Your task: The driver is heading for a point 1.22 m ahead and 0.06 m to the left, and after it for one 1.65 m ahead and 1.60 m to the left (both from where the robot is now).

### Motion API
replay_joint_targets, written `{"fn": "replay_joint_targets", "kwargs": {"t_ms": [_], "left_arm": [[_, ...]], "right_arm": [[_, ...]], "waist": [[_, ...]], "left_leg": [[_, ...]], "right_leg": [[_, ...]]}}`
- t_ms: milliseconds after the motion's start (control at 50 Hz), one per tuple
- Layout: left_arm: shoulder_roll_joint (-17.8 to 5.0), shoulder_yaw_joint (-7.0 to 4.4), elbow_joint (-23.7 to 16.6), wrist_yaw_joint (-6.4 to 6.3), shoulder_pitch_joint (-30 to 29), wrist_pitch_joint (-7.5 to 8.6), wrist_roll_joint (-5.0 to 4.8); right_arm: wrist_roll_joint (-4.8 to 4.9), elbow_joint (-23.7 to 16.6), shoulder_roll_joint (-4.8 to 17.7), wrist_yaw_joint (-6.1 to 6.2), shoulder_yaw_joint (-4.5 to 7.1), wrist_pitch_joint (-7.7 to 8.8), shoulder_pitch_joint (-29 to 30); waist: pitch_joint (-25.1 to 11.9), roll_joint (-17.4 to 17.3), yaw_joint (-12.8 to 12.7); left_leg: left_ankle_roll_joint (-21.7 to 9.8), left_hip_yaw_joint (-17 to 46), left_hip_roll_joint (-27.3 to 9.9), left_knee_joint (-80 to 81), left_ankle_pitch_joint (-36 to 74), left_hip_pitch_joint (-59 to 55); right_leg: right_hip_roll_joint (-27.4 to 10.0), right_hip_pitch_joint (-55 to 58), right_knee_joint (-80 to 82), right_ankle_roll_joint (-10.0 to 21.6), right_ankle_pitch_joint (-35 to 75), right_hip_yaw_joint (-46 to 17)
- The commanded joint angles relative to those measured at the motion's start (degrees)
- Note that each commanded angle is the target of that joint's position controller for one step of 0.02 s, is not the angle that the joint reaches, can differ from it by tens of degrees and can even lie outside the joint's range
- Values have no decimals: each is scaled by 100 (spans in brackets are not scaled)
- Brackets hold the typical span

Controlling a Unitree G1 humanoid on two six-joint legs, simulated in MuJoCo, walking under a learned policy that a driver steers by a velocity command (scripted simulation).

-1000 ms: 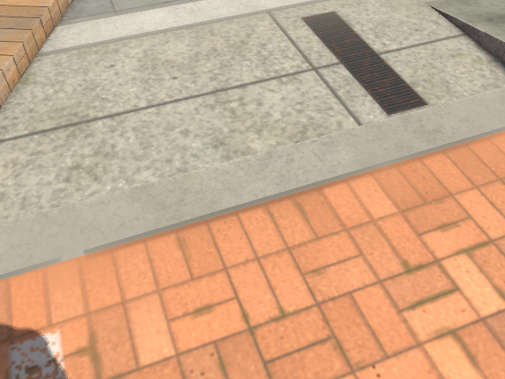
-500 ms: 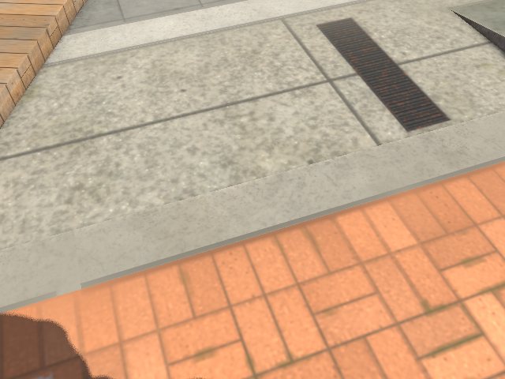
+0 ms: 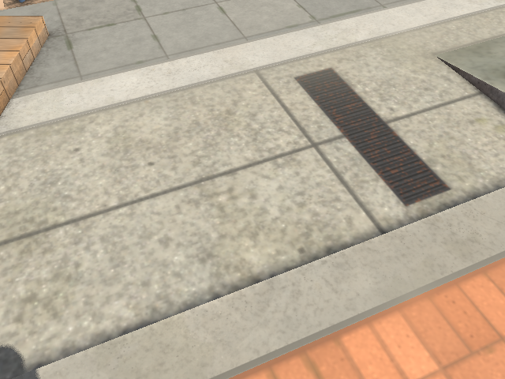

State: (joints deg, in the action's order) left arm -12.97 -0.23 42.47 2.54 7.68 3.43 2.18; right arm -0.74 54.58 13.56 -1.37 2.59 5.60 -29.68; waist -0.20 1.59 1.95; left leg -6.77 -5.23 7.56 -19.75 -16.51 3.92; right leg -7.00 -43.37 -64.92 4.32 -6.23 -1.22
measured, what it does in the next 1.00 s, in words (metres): goes down: right foot, then left foot 0.03 m lower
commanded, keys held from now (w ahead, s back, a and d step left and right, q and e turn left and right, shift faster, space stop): w+shift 1.00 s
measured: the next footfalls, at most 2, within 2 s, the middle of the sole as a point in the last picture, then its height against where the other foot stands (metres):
right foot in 0.24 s outside the picture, level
left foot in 0.66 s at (224, 287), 0.03 m lower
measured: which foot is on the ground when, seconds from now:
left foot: down 0.00-0.24, up 0.26-0.64, down 0.66-0.80, up 0.82-0.92, down 0.94-1.00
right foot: up 0.00-0.22, down 0.24-0.70, up 0.72-0.86, down 0.88-0.96, up 0.98-1.00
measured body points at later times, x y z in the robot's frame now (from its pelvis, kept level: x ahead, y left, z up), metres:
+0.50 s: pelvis +0.48 -0.03 +0.00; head +0.49 -0.02 +0.45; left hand +0.38 +0.23 -0.13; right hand +0.68 -0.27 -0.08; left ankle +0.64 +0.13 -0.67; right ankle +0.39 -0.09 -0.74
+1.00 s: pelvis +0.98 +0.03 -0.18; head +0.98 +0.00 +0.27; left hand +1.20 +0.26 -0.24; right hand +0.83 -0.23 -0.32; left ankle +0.88 +0.16 -0.88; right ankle +0.91 -0.10 -0.75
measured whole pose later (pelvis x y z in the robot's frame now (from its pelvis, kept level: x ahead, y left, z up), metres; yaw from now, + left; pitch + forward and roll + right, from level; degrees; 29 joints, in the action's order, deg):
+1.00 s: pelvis +0.98 +0.03 -0.18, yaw +2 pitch +2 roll +2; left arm -14.1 -1.5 42.4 -1.1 4.2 7.9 5.1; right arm -1.0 61.5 15.5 0.6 3.1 9.3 -37.3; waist -2.4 -1.5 6.3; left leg -3.6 4.2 3.2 -47.6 -30.5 15.9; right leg -3.7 -35.9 -91.3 6.6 -34.1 -0.6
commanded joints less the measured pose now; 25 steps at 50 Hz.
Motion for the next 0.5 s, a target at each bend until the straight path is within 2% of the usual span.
{"fn": "replay_joint_targets", "kwargs": {"t_ms": [20, 40, 80, 120, 140, 160, 180, 200, 220, 240, 260, 280, 300, 320, 340, 360, 380, 400, 420, 460, 480, 500], "left_arm": [[-300, 6, -444, 50, -666, 55, -36], [-200, 53, -501, 91, -860, 79, -73], [-207, 75, -545, 116, -1200, 99, -129], [-308, 59, -589, 73, -1382, 105, -128], [-406, 27, -573, 39, -1335, 109, -97], [-506, -15, -543, -6, -1173, 104, -80], [-663, -80, -428, -61, -684, 96, -81], [-890, -188, -138, -142, 315, 85, -102], [-1077, -303, 272, -236, 1592, 72, -95], [-1508, -462, 475, -355, 2602, 38, 5], [-1746, -535, 447, -296, 2239, 46, 122], [-1399, -567, 430, -188, 1853, 36, 9], [-1088, -497, 505, -174, 1563, 103, -7], [-764, -441, 634, -154, 1469, 156, 12], [-551, -373, 719, -170, 1401, 211, 27], [-392, -304, 837, -210, 1434, 245, 3], [-364, -280, 920, -226, 1499, 298, -54], [-434, -285, 978, -227, 1539, 350, -123], [-536, -297, 1000, -208, 1569, 391, -152], [-631, -300, 1015, -154, 1649, 446, -209], [-654, -289, 992, -143, 1599, 472, -271], [-901, -350, 1027, -138, 1712, 520, -281]], "right_arm": [[112, -435, 482, -23, 40, 236, 346], [155, -394, 577, 0, 48, 268, 205], [191, -256, 669, 44, 34, 292, -107], [118, -140, 767, 89, 10, 252, -265], [72, -105, 896, 119, 18, 220, -266], [5, -68, 1031, 180, 33, 162, -263], [-89, -25, 1181, 252, 63, 76, -220], [-179, -13, 1311, 315, 99, -20, -74], [-205, -65, 1383, 345, 135, -105, 243], [-202, -225, 1032, 311, 75, -85, 380], [186, -476, 111, 121, -113, 60, -355], [166, -549, 697, 188, -53, 120, 214], [163, -729, 758, 193, -40, 156, 911], [110, -797, 656, 166, -69, 163, 1099], [-4, -889, 539, 107, -95, 84, 1270], [-105, -892, 397, 16, -136, -45, 1142], [-147, -924, 289, -53, -165, -140, 1151], [-178, -1036, 264, -100, -187, -199, 1348], [-208, -1184, 261, -130, -221, -230, 1689], [-184, -1484, 311, -168, -278, -201, 2459], [-153, -1517, 332, -225, -290, -156, 2728], [-141, -1539, 168, -278, -350, -126, 2792]], "waist": [[1045, 1, -183], [984, -84, -109], [996, -112, 37], [877, -273, 84], [684, -406, 34], [425, -614, -98], [88, -808, -382], [-419, -929, -863], [-909, -829, -1485], [-1547, -341, -1737], [-2223, 1659, -711], [-1823, 586, -970], [-885, 109, -866], [-298, -403, -630], [-31, -456, -394], [133, -330, -152], [303, -157, -34], [508, -61, 41], [710, -36, 48], [1005, -79, -39], [1057, -303, -90], [903, -16, -119]], "left_leg": [[-432, 915, -1176, 1853, 1145, 1314], [-362, 806, -1218, 1990, 1684, 1300], [-252, 631, -1352, 2141, 2951, 645], [-156, 472, -1469, 1847, 4441, -383], [-108, 409, -1545, 1495, 5618, -879], [-64, 395, -1664, 986, 6785, -1305], [-31, 404, -1785, 192, 7617, -1583], [-32, 409, -1879, -991, 7849, -1538], [-43, 269, -1776, -2572, 7132, -981], [-129, 262, -1348, -4738, 4802, 391], [195, 795, -162, -6954, -786, 3012], [-12, 1185, -475, -7080, -497, 3900], [-63, 1160, -801, -6748, -57, 4098], [-84, 1111, -997, -6287, 73, 3875], [-60, 1208, -1174, -5878, 108, 3600], [14, 1193, -1244, -5649, 114, 3350], [91, 1165, -1326, -5373, 110, 3319], [173, 1075, -1448, -5007, 204, 3445], [242, 884, -1494, -4591, 503, 3534], [296, 484, -1502, -3263, 1519, 3358], [284, 273, -1359, -2404, 2221, 2895], [283, 33, -1150, -2195, 2646, 1968]], "right_leg": [[-35, 361, 1475, -80, 1198, 379], [44, 778, 1972, -31, 1647, 527], [251, 1085, 2661, 95, 2049, 750], [487, 1120, 3158, 220, 1869, 894], [713, 1264, 3250, 283, 1528, 999], [945, 1468, 3273, 339, 1015, 1059], [1128, 1916, 3285, 407, 478, 995], [1214, 2847, 3290, 517, 19, 837], [1068, 4128, 3612, 647, -118, 695], [-15, 5594, 3201, 842, -1658, -427], [-1587, 7224, 4175, 1678, -2713, -4109], [-1381, 6912, 4746, 1711, -2661, -4358], [-1217, 6038, 4867, 1538, -2006, -3322], [-1028, 5047, 5067, 1358, -1409, -2687], [-731, 4342, 5186, 1128, -1295, -2188], [-535, 3789, 5367, 968, -1432, -1849], [-408, 3482, 5553, 889, -1440, -1611], [-311, 3225, 5737, 855, -1375, -1352], [-191, 2952, 5931, 853, -1091, -1070], [116, 2542, 6104, 802, -48, -446], [345, 2336, 6161, 656, 546, -120], [248, 1973, 6259, 628, 1278, -39]]}}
